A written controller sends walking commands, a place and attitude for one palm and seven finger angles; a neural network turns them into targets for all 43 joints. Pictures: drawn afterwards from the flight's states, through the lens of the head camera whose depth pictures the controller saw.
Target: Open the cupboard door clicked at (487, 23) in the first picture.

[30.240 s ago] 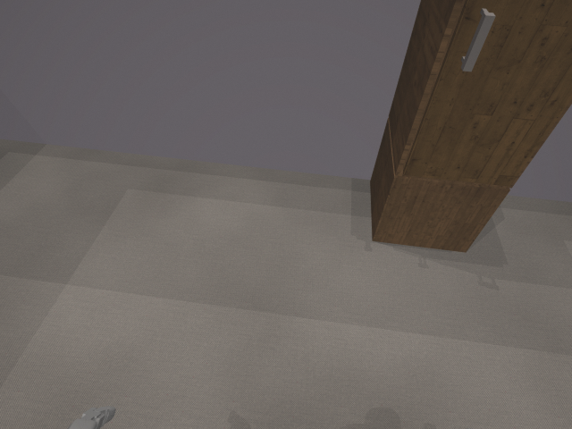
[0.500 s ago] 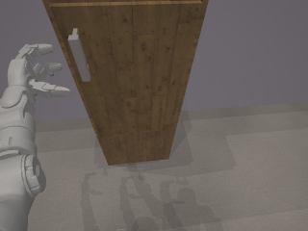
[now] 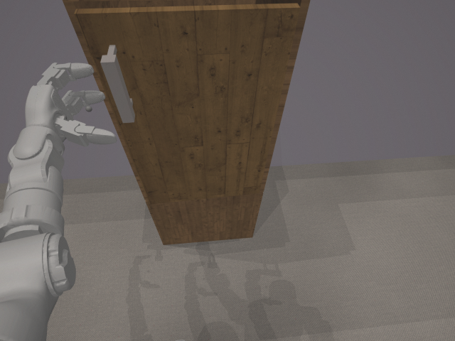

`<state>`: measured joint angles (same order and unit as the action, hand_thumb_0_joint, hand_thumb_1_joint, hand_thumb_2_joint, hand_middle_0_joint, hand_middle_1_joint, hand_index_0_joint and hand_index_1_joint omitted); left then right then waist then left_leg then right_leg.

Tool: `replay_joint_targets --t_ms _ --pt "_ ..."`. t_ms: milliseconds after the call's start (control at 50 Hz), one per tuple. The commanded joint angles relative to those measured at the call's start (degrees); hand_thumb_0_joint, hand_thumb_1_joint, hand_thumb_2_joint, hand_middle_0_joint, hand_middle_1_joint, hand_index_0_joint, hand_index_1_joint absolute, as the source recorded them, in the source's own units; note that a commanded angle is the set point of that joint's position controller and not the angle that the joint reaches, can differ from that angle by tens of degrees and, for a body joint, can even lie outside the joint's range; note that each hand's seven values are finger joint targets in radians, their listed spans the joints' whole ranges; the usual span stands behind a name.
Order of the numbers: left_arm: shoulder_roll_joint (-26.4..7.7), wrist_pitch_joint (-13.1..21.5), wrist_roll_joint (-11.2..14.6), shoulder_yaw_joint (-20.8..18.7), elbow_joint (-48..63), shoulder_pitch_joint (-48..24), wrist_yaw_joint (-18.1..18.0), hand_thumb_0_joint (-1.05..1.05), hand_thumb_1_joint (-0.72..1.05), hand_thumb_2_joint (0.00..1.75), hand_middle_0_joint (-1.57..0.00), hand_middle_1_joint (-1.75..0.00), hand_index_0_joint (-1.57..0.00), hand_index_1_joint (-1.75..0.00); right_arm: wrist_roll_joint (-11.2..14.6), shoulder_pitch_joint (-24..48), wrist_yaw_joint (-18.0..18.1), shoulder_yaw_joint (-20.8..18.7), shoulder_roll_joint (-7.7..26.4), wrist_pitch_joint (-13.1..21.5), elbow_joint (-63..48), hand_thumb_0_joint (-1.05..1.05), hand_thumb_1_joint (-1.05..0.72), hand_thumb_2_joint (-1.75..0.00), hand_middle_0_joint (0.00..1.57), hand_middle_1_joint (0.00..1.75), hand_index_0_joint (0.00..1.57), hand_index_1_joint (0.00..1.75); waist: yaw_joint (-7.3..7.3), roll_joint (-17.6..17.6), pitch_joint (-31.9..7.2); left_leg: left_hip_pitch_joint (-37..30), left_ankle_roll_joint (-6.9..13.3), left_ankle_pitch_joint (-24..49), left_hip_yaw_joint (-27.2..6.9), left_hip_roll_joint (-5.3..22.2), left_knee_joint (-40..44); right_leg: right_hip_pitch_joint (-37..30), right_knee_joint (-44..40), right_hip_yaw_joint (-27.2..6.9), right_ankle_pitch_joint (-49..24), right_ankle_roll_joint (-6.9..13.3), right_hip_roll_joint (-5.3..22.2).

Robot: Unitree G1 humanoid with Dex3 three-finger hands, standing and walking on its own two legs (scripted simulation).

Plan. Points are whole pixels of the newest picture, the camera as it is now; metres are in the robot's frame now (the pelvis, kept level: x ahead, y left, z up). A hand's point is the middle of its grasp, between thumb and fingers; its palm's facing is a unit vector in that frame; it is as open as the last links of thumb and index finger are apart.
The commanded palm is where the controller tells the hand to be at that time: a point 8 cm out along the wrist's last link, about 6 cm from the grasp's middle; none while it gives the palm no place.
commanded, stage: slide the fingers in behind the handle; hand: left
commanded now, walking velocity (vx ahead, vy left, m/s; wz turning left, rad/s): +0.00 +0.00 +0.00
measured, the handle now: (120, 85) +0.54 +0.18 +0.15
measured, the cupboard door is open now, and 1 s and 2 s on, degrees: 2 2 0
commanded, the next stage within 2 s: move the hooked fingers beside the handle in 1.40 s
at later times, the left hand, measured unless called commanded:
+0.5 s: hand (105, 114) +0.46 +0.19 +0.16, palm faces +0.07 -1.00 +0.01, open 14.0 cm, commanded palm +0.43 +0.24 +0.15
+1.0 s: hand (108, 115) +0.45 +0.19 +0.16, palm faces +0.11 -0.99 +0.01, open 14.3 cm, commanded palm +0.43 +0.21 +0.15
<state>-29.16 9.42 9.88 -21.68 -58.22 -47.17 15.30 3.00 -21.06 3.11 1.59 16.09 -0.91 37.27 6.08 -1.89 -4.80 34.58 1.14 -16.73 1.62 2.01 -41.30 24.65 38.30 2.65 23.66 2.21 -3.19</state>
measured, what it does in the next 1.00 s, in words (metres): stands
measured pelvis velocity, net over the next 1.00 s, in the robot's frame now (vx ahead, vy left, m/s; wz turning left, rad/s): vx -0.01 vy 0.00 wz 0.03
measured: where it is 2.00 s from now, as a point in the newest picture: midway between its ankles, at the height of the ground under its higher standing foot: outside the picture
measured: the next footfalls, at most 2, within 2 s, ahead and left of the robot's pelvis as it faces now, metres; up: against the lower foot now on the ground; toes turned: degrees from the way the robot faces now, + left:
none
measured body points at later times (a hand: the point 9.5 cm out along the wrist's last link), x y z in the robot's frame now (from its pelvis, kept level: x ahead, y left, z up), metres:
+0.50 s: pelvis +0.00 +0.00 +0.00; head +0.03 -0.01 +0.45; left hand +0.45 +0.24 +0.16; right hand +0.06 -0.27 -0.12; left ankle +0.04 +0.11 -0.72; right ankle -0.05 -0.10 -0.72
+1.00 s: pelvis -0.01 +0.00 +0.00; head +0.03 +0.00 +0.45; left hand +0.44 +0.24 +0.16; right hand +0.04 -0.26 -0.12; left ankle +0.04 +0.11 -0.72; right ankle -0.05 -0.10 -0.72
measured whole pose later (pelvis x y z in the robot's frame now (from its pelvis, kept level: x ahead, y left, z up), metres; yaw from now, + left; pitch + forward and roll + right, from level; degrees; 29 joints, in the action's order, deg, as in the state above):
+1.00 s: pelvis -0.01 +0.00 +0.00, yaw +2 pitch +8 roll -2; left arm -21.3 10.4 10.5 -13.2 -58.0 -49.3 4.7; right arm 2.4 -21.4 1.9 0.8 15.3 2.8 41.2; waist 4.5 -2.5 -3.8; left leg 33.9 1.4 -15.4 0.3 0.9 -41.0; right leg 23.6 38.5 4.0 23.2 2.0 -2.4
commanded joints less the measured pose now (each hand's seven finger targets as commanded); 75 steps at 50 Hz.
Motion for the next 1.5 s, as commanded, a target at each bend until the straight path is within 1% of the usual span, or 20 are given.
replay_joint_targets --t_ms 0,260,320,400,440,500,600,660,720,820,920,980,1040,1100,1140,1240,1280,1340,1380,1480 --pt "-12.87 1.67 0.98 -0.26 12.59 -24.44 -0.24 0.0 -0.5 0.3 -0.3 -1.2 -0.3 -1.2 0.03 -3.35 0.58 -3.64 9.29 1.48 -5.37 0.0 -0.9 -0.9 0.2 0.3 0.2 0.3 -0.23 -3.05 -19.12 -22.92 1.98 18.16 -3.2 -0.89 1.66 3.48 -5.64 -1.8 -24.51 -1.66 0.06" --pt "-12.38 2.49 0.42 -1.61 16.52 -22.45 -3.65 0.0 -0.5 0.3 -0.3 -1.2 -0.3 -1.2 -0.25 -2.37 -0.03 -3.68 8.64 1.65 -5.2 0.0 -0.9 -0.9 0.2 0.3 0.2 0.3 -0.96 -0.72 -19.23 -21.6 2.31 18.88 -2.13 -1.54 1.78 -0.54 -5.55 -2.82 -29.4 -2.03 0.39" --pt "-9.16 2.07 0.6 1.13 17.75 -23.09 -3.36 0.0 -0.5 0.3 -0.3 -1.2 -0.3 -1.2 -0.11 -1.61 0.07 -3.61 8.27 1.63 -5.66 0.0 -0.9 -0.9 0.2 0.3 0.2 0.3 -0.55 -2.74 -18.87 -22.88 2.11 17.98 -2.18 -1.54 2.05 0.81 -5.96 -2.57 -27.6 -1.89 0.33" --pt "-9.01 2.06 0.92 1.22 16.72 -25.64 -3.96 0.0 -0.5 0.3 -0.3 -1.2 -0.3 -1.2 -0.07 -1.94 0.29 -3.77 8.5 1.81 -4.85 0.0 -0.9 -0.9 0.2 0.3 0.2 0.3 0.09 -1.25 -17.98 -23.0 2.09 16.2 -2.7 -1.34 2.38 2.0 -6.53 -2.5 -25.09 -1.9 0.36" --pt "-6.11 2.29 0.92 3.73 16.3 -27.53 -4.45 0.0 -0.5 0.3 -0.3 -1.2 -0.3 -1.2 -0.11 -1.91 0.23 -3.58 8.23 2.1 -4.54 0.0 -0.9 -0.9 0.2 0.3 0.2 0.3 0.97 -1.24 -16.54 -23.22 2.11 14.85 -2.99 -1.36 2.42 3.42 -6.83 -2.26 -22.84 -1.81 0.34" --pt "-7.36 2.89 0.43 2.65 14.67 -29.55 -5.71 0.0 -0.5 0.3 -0.3 -1.2 -0.3 -1.2 -0.31 -2.06 0.29 -3.6 8.51 2.52 -3.84 0.0 -0.9 -0.9 0.2 0.3 0.2 0.3 0.95 -1.09 -17.13 -22.83 1.99 13.22 -3.31 -1.29 2.74 4.18 -6.9 -2.39 -20.68 -1.84 0.46" --pt "-2.13 4.07 0.04 6.81 13.76 -31.14 -6.19 0.0 -0.5 0.3 -0.3 -1.2 -0.3 -1.2 -0.47 -2.18 -0.07 -3.7 8.14 3.4 -3.03 0.0 -0.9 -0.9 0.2 0.3 0.2 0.3 1.66 -2.28 -17.95 -25.05 1.66 12.98 -3.95 -1.21 2.41 6.46 -6.77 -1.92 -18.82 -1.62 0.15" --pt "-3.22 4.59 0.45 5.82 13.1 -32.29 -6.44 0.0 -0.5 0.3 -0.3 -1.2 -0.3 -1.2 -0.47 -2.53 -0.06 -3.83 8.5 3.9 -2.44 0.0 -0.9 -0.9 0.2 0.3 0.2 0.3 1.77 -0.26 -18.24 -24.22 1.84 12.14 -4.04 -1.16 2.54 5.93 -7.0 -2.12 -18.45 -1.68 0.12" --pt "-0.26 4.75 0.33 8.27 13.34 -33.1 -6.4 0.0 -0.5 0.3 -0.3 -1.2 -0.3 -1.2 -0.53 -2.37 -0.2 -3.78 8.16 4.4 -2.23 0.0 -0.9 -0.9 0.2 0.3 0.2 0.3 1.78 -2.4 -18.24 -25.32 1.56 12.02 -4.34 -1.17 2.53 7.2 -6.72 -1.67 -17.5 -1.48 0.01" --pt "0.01 5.1 0.37 8.28 13.63 -34.56 -7.08 0.0 -0.5 0.3 -0.3 -1.2 -0.3 -1.2 -0.68 -2.81 -0.3 -3.9 8.22 5.11 -1.44 0.0 -0.9 -0.9 0.2 0.3 0.2 0.3 1.8 -2.25 -18.72 -25.72 1.5 12.2 -4.59 -1.19 2.6 7.29 -6.81 -1.62 -17.25 -1.39 -0.02" --pt "4.13 5.39 0.43 11.39 14.67 -33.84 -7.66 0.0 -0.5 0.3 -0.3 -1.2 -0.3 -1.2 -0.65 -2.5 -0.7 -4.01 7.95 5.95 -1.29 0.0 -0.9 -0.9 0.2 0.3 0.2 0.3 1.95 -2.99 -18.31 -27.38 1.1 11.67 -5.28 -0.87 2.84 9.15 -6.66 -0.83 -15.14 -1.15 -0.33" --pt "6.58 5.41 0.35 13.61 14.56 -36.96 -8.46 0.0 -0.5 0.3 -0.3 -1.2 -0.3 -1.2 -0.7 -2.57 -0.71 -4.05 7.88 6.54 -0.58 0.0 -0.9 -0.9 0.2 0.3 0.2 0.3 3.15 -2.06 -16.82 -27.52 1.1 10.17 -5.73 -0.73 3.1 10.78 -6.92 -0.69 -13.56 -1.32 -0.31" --pt "4.83 5.65 0.01 11.98 15.46 -35.6 -9.22 0.0 -0.5 0.3 -0.3 -1.2 -0.3 -1.2 -0.97 -3.07 -0.81 -4.16 8.29 6.99 -0.36 0.0 -0.9 -0.9 0.2 0.3 0.2 0.3 1.89 -2.88 -19.6 -28.87 0.95 12.3 -6.17 -0.79 2.95 9.7 -6.2 -0.49 -14.4 -0.88 -0.33" --pt "6.89 5.16 0.24 13.29 13.77 -35.12 -9.12 0.0 -0.5 0.3 -0.3 -1.2 -0.3 -1.2 -0.8 -2.54 -0.87 -4.0 7.9 7.28 -0.17 0.0 -0.9 -0.9 0.2 0.3 0.2 0.3 2.38 -1.89 -17.83 -28.14 0.89 11.5 -5.91 -0.76 3.07 10.37 -6.52 -0.38 -14.09 -1.1 -0.38" --pt "4.9 5.44 0.14 11.9 13.24 -35.87 -9.26 0.0 -0.5 0.3 -0.3 -1.2 -0.3 -1.2 -0.88 -3.02 -0.74 -3.91 8.23 7.36 -0.05 0.0 -0.9 -0.9 0.2 0.3 0.2 0.3 2.08 -0.55 -17.31 -27.01 0.97 10.71 -6.15 -0.87 3.37 9.74 -6.57 -0.43 -13.51 -1.04 -0.29" --pt "6.69 5.49 -0.12 13.31 14.18 -36.14 -9.27 0.0 -0.5 0.3 -0.3 -1.2 -0.3 -1.2 -0.87 -2.63 -0.85 -3.85 7.89 7.75 -0.25 0.0 -0.9 -0.9 0.2 0.3 0.2 0.3 1.94 -3.79 -18.43 -29.16 0.65 12.44 -6.43 -0.78 3.04 10.62 -5.95 -0.2 -13.99 -0.76 -0.27" --pt "8.86 5.35 0.03 15.02 14.46 -37.92 -9.33 0.0 -0.5 0.3 -0.3 -1.2 -0.3 -1.2 -0.88 -2.37 -0.94 -3.76 7.67 7.89 -0.15 0.0 -0.9 -0.9 0.2 0.3 0.2 0.3 2.86 -2.73 -17.71 -29.17 0.62 11.71 -6.65 -0.71 3.19 11.63 -6.01 0.01 -13.63 -1.0 -0.33" --pt "6.38 5.52 -0.09 13.06 14.62 -36.76 -9.54 0.0 -0.5 0.3 -0.3 -1.2 -0.3 -1.2 -0.96 -2.75 -0.78 -3.9 8.11 7.89 -0.26 0.0 -0.9 -0.9 0.2 0.3 0.2 0.3 2.08 -2.4 -19.41 -29.26 0.56 12.46 -6.78 -0.7 3.11 10.28 -5.73 -0.02 -13.98 -0.79 -0.24" --pt "10.07 5.62 -0.01 15.75 15.98 -37.47 -9.51 0.0 -0.5 0.3 -0.3 -1.2 -0.3 -1.2 -0.89 -2.23 -1.03 -3.93 7.56 8.25 -0.43 0.0 -0.9 -0.9 0.2 0.3 0.2 0.3 2.43 -3.54 -19.88 -30.85 0.4 13.31 -6.99 -0.61 2.93 11.38 -5.45 0.2 -14.26 -0.79 -0.38" --pt "10.61 4.9 0.0 16.42 15.01 -37.82 -10.1 0.0 -0.5 0.3 -0.3 -1.2 -0.3 -1.2 -0.86 -2.26 -0.99 -3.89 7.75 8.29 -0.07 0.0 -0.9 -0.9 0.2 0.3 0.2 0.3 3.01 -1.52 -17.86 -29.31 0.57 11.83 -6.91 -0.68 3.17 11.7 -5.99 0.11 -13.68 -1.05 -0.37"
